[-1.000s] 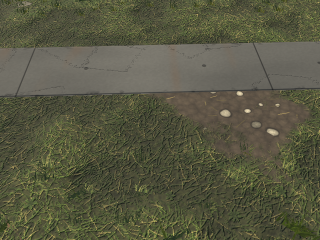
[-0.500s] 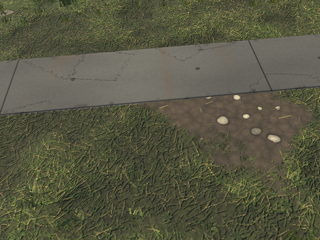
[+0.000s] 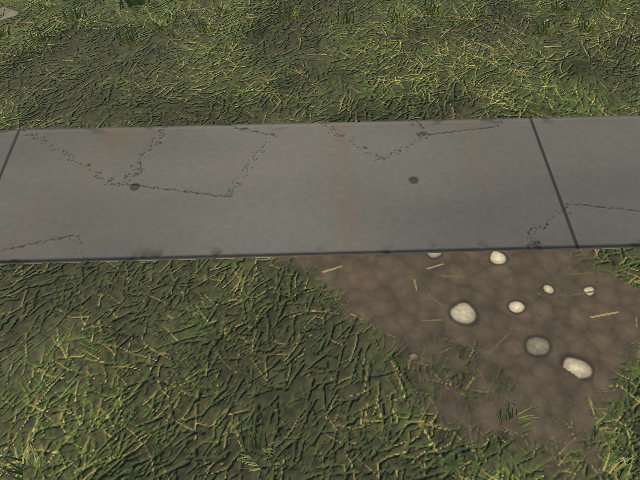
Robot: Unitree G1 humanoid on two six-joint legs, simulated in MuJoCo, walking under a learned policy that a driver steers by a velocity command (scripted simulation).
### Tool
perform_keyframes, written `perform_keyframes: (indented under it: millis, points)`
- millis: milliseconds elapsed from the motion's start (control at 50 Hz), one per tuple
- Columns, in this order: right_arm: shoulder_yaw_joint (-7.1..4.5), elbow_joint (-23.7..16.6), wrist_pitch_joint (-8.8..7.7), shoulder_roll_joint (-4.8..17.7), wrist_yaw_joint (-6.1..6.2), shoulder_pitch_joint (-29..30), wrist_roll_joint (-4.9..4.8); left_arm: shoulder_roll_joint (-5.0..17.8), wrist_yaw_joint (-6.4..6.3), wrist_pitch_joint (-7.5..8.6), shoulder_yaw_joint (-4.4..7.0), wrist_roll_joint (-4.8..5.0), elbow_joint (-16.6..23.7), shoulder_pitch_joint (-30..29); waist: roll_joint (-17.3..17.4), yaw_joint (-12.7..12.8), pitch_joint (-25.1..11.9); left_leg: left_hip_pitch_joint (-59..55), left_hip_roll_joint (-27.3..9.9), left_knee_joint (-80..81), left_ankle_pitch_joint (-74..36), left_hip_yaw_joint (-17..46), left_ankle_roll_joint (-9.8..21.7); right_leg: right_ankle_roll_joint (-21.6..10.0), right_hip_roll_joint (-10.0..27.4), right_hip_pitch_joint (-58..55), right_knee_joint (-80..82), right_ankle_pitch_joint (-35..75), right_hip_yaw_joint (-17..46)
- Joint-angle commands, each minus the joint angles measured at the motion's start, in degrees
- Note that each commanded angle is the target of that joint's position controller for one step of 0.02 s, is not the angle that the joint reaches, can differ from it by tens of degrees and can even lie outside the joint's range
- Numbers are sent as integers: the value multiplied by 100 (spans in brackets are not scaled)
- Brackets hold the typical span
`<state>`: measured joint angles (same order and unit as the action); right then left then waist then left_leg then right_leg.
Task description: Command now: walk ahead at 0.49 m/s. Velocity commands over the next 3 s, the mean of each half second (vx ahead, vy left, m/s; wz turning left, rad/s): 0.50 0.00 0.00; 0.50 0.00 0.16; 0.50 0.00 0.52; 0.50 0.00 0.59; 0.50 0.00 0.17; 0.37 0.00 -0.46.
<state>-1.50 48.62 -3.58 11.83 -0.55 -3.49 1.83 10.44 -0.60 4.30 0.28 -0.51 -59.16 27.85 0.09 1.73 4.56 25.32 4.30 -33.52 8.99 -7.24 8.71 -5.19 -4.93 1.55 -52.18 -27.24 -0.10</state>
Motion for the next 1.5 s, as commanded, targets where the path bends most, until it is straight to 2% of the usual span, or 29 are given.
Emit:
perform_keyframes:
  millis: [20,40,80,140,280,400,460,500,520,540,560,580,600,640,680,760,880,960,1020,1060,1080,1100,1120,1140,1180,1200,1240,1300,1500]
  points:
    - [-306,284,25,895,-2,-1364,-170,857,51,86,203,-50,618,-259,236,-486,-616,-2928,-2374,2132,1946,3872,1170,-150,477,3495,-2664,749,425]
    - [-238,280,-27,599,-31,-1115,-143,837,74,100,214,-76,653,-513,-40,-355,-215,-2218,-2155,2368,1402,3386,993,-157,636,3282,-2336,998,376]
    - [-131,475,-137,317,-1,-1223,-116,572,130,-30,183,-153,597,-379,-29,-9,-70,-1408,-1754,2542,360,2499,679,-34,870,2666,-1830,1112,368]
    - [-132,732,-279,449,12,-1628,-139,364,202,-156,159,-169,645,-561,95,84,-5,-1193,-1529,2721,-405,1827,591,136,1014,2715,-1304,1329,167]
    - [-80,988,-264,534,17,-2430,-160,409,243,-191,134,-82,1193,-2364,251,-362,176,-1896,-1221,2762,-1583,1156,172,381,1072,3546,614,2805,-281]
    - [-48,1202,-218,585,116,-2949,-56,429,233,-145,106,-68,1477,-3280,376,-633,216,-3095,-1502,2327,-2505,1135,254,244,791,3656,1636,2598,-431]
    - [-74,1232,-202,698,172,-2732,-27,530,199,-69,159,-69,1454,-2997,436,-339,100,-3331,-1653,1733,-3841,1032,195,-22,547,2963,2059,1918,-495]
    - [-92,1229,-179,783,166,-2521,-59,722,107,16,288,-99,963,-1537,363,293,-619,-3043,-1455,193,-4732,803,17,-289,202,1173,2586,1951,-617]
    - [-56,1115,-198,708,151,-2431,-110,1041,37,71,410,-222,673,-502,194,682,-1229,-1971,-1262,-1138,-3449,686,-79,-544,840,-401,2577,1834,47]
    - [73,931,-206,102,87,-2956,-337,1702,3,72,584,-366,603,210,-1008,588,-2180,89,-396,-3480,-144,233,-384,-1304,2703,-2281,2752,1388,2699]
    - [-73,1048,-199,551,94,-2941,-223,1477,85,-19,567,-131,563,-1,-725,524,-2280,855,-50,-4327,2008,870,-319,-1542,2931,-2110,3517,1245,4007]
    - [-133,871,-188,657,88,-2378,-146,1219,109,-34,498,-16,620,-694,-446,216,-1185,1232,-454,-4339,1468,1030,-278,-1317,2647,-1196,3680,977,3010]
    - [-116,764,-216,566,56,-2007,-118,856,141,6,412,-3,691,-1146,-223,88,-645,1126,-656,-4009,1023,1012,-285,-1141,2406,-355,3941,1327,2342]
    - [-113,759,-93,355,5,-1952,-1,450,121,81,287,-8,562,-1302,-280,-278,-202,578,-922,-3390,717,968,-375,-726,1867,650,4237,2060,1390]
    - [-99,788,29,182,-70,-2043,43,438,103,170,267,-14,381,-992,-309,-387,-241,378,-917,-3217,584,837,-469,-690,1702,841,4323,2713,1001]
    - [-117,503,138,238,-122,-1237,-13,662,84,232,295,-36,194,-553,-313,-336,21,1099,-1002,-2636,-168,757,-572,-592,1585,728,4579,3080,379]
    - [-21,88,100,138,-160,8,-80,611,6,266,218,-36,55,-82,-351,-44,199,1123,-784,-937,-1183,477,-494,-308,1565,243,4634,3770,-355]
    - [-9,-145,77,176,-173,490,-42,681,-100,218,222,-84,-97,234,-321,66,273,1153,-654,-300,-745,178,-275,-295,1822,-648,4256,4580,-631]
    - [-93,-78,59,292,-126,57,-16,876,-179,154,268,-101,-86,75,-476,-208,-85,377,-210,-91,111,-162,44,-229,1914,-1022,3145,6855,-922]
    - [-246,294,4,513,-84,-1167,18,1030,-177,61,313,-97,-21,-50,-481,-712,-764,-1066,140,389,246,-200,360,-152,1855,-710,1272,7077,-1107]
    - [-409,506,-15,921,-39,-2047,117,1025,-151,64,304,-63,161,-211,-203,-1128,-1248,-2480,-471,620,466,758,705,-17,1727,469,-293,5668,-1155]
    - [-583,413,29,1531,29,-2213,118,491,-13,111,217,40,526,-12,1138,-841,-1792,-4227,-2238,934,405,3739,1629,300,601,2961,-2641,901,-1176]
    - [-576,451,117,1482,-3,-2198,-98,891,16,177,318,-14,712,-607,637,-917,-1936,-4359,-2427,1630,251,4924,1805,296,266,3852,-3300,-90,44]
    - [-543,427,135,1350,21,-1778,-138,872,47,262,306,4,931,-1073,377,-727,-1058,-3707,-2281,1748,3,3978,1574,251,688,4299,-2991,473,252]
    - [-427,352,92,846,38,-1278,-133,810,33,258,312,-44,922,-1145,-298,-281,-391,-2362,-1781,1980,-1040,3011,1077,332,1012,3685,-2040,936,221]
    - [-370,344,55,693,65,-1167,-165,742,40,135,301,-149,948,-1057,-247,-86,-360,-1947,-1519,2046,-1381,2662,944,433,1087,3324,-1725,936,236]
    - [-363,350,-50,777,66,-1278,-196,623,84,-80,291,-235,1000,-1015,-112,22,-420,-1667,-1290,2093,-1807,2371,890,589,1084,3076,-1313,929,152]
    - [-415,365,-77,1012,63,-1583,-195,630,120,-198,286,-228,1285,-1610,87,-84,-267,-1470,-1075,2248,-1702,2235,771,770,1093,3338,-597,1512,8]
    - [-422,326,7,1075,120,-2580,-94,765,194,-140,189,-122,2134,-3525,394,-777,-155,-2756,-1095,1716,-2297,2739,466,712,688,3908,1386,2460,56]
